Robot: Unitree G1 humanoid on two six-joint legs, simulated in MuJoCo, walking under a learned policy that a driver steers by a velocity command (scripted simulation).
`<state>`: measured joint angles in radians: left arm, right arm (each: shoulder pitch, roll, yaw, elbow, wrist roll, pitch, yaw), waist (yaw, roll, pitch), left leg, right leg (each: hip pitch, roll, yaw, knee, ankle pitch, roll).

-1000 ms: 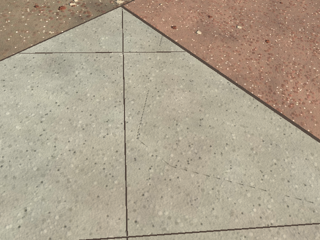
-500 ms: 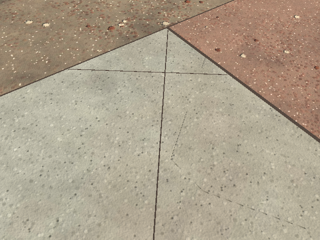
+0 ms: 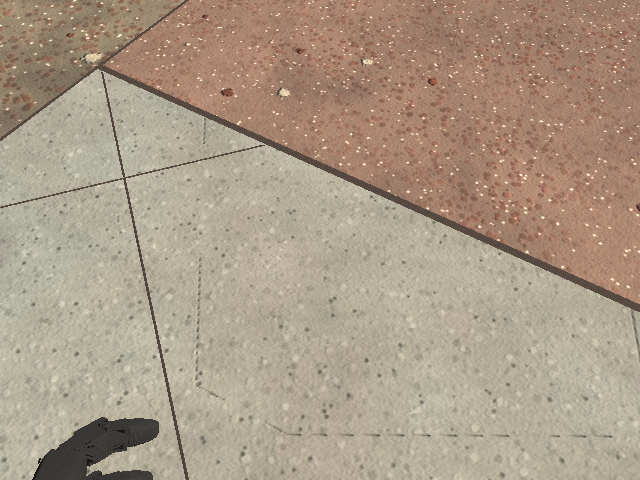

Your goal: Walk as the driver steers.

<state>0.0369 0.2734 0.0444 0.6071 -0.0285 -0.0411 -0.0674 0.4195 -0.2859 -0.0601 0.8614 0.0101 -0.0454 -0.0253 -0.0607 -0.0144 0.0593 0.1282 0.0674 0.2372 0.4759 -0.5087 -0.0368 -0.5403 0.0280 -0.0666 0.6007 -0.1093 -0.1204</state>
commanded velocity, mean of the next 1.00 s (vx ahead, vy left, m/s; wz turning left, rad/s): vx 0.13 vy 0.00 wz -0.15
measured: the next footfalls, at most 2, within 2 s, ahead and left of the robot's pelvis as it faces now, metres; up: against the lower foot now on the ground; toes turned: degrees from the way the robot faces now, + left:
left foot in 0.46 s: +0.38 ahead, +0.10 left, +0.00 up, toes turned -8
right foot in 0.68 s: +0.25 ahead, -0.13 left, +0.00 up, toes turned -6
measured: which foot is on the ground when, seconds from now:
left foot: up 0.00-0.44, down 0.46-1.00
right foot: down 0.00-0.50, up 0.52-0.66, down 0.68-1.00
